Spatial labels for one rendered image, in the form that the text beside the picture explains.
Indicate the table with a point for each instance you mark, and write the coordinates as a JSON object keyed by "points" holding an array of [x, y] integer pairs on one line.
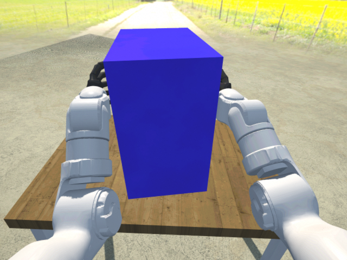
{"points": [[224, 210]]}

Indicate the robot left upper arm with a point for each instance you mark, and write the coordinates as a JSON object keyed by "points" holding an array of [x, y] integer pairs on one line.
{"points": [[83, 220]]}

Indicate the robot left forearm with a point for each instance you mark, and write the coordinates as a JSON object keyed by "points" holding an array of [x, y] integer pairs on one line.
{"points": [[87, 137]]}

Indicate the robot right upper arm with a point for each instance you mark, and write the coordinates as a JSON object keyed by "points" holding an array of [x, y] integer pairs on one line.
{"points": [[285, 204]]}

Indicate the robot right forearm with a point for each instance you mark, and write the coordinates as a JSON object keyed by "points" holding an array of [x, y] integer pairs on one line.
{"points": [[263, 154]]}

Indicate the robot right hand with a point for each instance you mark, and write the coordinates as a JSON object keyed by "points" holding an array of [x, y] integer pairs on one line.
{"points": [[224, 84]]}

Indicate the carton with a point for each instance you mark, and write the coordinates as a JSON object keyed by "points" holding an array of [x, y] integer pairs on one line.
{"points": [[164, 88]]}

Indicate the robot left hand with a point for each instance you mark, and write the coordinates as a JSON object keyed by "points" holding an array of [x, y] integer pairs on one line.
{"points": [[96, 76]]}

